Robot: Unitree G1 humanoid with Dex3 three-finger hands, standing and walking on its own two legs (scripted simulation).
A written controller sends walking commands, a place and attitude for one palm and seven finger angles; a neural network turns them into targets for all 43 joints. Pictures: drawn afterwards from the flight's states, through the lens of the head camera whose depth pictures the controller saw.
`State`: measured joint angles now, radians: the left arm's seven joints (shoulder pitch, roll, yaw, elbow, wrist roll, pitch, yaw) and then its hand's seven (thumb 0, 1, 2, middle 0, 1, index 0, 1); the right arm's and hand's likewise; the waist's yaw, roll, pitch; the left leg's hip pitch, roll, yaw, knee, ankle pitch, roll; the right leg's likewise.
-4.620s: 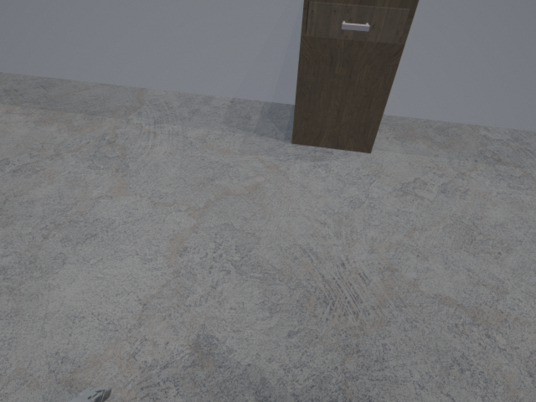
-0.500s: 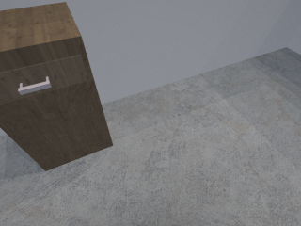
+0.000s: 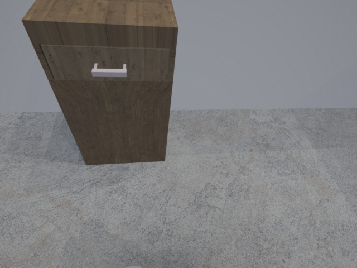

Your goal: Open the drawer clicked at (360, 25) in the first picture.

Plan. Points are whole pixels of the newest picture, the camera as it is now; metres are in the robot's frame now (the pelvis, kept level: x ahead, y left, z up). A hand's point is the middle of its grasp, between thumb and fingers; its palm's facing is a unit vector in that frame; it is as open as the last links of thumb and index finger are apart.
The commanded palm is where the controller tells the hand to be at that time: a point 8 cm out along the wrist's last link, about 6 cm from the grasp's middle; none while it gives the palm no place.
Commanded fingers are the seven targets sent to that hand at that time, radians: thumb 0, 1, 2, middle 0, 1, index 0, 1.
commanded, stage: turn to face it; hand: left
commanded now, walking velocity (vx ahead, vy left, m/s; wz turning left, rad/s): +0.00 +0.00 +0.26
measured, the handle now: (110, 69) +0.75 +0.31 -0.03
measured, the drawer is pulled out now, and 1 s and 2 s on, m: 0.00 0.00 0.00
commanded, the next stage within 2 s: take the last steps up to it in 0.18 s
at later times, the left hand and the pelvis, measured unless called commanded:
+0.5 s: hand out of the picture +0.02 +0.15 -0.14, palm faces +0.15 -0.96 -0.25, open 7.4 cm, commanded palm none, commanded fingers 0.00 0.90 0.90 -0.20 -0.30 -0.20 -0.30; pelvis -0.01 -0.04 +0.01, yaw +7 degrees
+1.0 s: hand out of the picture -0.06 +0.13 -0.16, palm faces +0.30 -0.95 -0.11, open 7.4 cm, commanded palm none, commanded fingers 0.00 0.90 0.90 -0.20 -0.30 -0.20 -0.30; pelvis +0.10 +0.03 +0.00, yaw +10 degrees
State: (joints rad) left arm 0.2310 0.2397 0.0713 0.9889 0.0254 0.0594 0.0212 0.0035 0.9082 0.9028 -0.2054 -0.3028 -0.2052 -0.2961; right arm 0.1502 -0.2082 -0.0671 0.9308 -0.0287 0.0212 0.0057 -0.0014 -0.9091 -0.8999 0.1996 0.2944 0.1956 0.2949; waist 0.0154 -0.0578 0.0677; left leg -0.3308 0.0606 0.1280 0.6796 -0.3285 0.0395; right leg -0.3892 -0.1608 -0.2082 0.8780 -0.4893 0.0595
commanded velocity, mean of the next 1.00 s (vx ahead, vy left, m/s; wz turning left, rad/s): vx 0.22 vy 0.00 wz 0.09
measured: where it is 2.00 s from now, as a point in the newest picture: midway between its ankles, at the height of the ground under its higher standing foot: (157, 259)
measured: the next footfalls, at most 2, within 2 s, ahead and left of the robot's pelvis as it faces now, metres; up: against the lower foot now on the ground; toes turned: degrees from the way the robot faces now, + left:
right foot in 0.44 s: +0.02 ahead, -0.13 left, +0.00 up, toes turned +2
left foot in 0.96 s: +0.16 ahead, +0.15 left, +0.00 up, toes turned +19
